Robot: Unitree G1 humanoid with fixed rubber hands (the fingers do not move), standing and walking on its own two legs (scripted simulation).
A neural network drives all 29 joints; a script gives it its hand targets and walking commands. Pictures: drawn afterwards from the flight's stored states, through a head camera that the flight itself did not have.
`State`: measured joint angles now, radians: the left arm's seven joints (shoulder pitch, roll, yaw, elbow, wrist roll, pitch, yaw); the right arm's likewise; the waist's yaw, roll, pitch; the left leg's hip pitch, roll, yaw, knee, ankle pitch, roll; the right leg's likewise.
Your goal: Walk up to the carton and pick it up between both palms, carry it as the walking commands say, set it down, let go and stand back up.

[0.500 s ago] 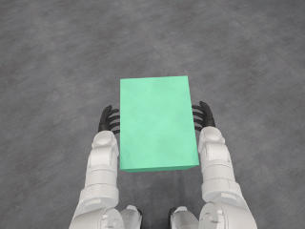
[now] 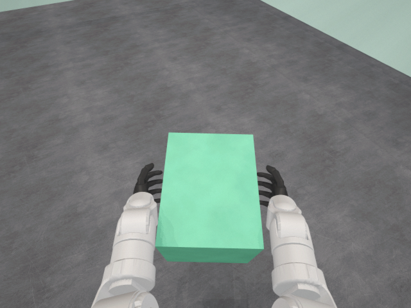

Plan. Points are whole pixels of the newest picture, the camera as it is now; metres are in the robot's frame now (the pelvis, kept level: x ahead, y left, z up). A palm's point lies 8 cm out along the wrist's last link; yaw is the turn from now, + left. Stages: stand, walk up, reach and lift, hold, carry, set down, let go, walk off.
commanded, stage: reach and lift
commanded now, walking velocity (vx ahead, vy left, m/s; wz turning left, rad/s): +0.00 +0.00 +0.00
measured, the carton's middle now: (209, 199) +0.37 +0.02 -0.05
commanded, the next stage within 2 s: hold in 1.62 s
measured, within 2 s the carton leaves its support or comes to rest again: neither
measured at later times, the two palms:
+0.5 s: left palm (136, 196) +0.30 +0.16 +0.07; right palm (282, 196) +0.32 -0.12 +0.07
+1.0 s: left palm (144, 192) +0.31 +0.14 +0.06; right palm (290, 200) +0.31 -0.13 +0.06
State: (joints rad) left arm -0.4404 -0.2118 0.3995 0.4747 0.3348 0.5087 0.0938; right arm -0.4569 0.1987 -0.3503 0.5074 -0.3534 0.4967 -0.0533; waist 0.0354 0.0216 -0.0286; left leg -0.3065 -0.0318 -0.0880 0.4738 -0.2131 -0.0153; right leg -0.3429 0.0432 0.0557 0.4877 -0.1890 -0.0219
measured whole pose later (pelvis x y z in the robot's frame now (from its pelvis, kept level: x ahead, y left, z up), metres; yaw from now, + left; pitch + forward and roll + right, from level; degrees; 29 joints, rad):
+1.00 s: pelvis +0.00 +0.01 +0.00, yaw +0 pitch -7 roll +0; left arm -0.45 -0.22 0.35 0.44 0.35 0.71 0.10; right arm -0.47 0.20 -0.36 0.46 -0.36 0.70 -0.07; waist -0.01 0.00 0.00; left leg -0.10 -0.04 -0.08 0.44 -0.22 0.00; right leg -0.13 0.04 0.07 0.44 -0.19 -0.01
